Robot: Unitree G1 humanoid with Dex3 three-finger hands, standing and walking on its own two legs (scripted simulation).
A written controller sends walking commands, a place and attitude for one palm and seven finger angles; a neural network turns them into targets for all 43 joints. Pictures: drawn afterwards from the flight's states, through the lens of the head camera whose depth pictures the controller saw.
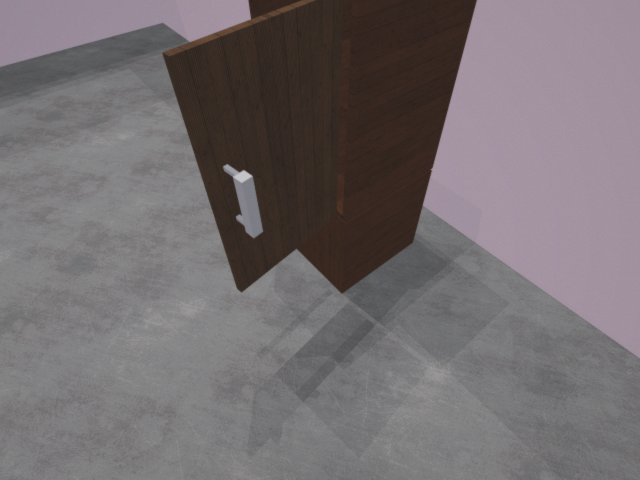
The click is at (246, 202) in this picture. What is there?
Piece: cupboard door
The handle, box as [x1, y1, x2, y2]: [223, 164, 262, 237]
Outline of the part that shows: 226,164 223,166 223,168 233,177 242,214 241,216 239,214 236,216 236,218 245,226 246,232 254,237 262,231 252,176 244,170 238,172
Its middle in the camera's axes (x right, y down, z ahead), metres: -0.16 -0.07 +0.75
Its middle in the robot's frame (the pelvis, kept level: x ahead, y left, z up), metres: +0.60 +0.19 -0.05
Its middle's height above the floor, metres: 0.73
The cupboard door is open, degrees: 98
